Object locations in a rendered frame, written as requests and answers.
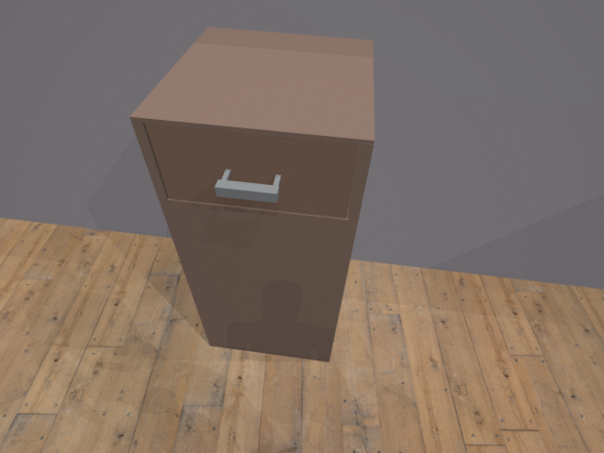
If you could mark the handle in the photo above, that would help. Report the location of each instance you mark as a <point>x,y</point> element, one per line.
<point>248,191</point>

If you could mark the cabinet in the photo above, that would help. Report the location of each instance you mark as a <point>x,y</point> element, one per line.
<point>266,281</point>

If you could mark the drawer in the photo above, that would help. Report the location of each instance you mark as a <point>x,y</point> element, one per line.
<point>316,176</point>

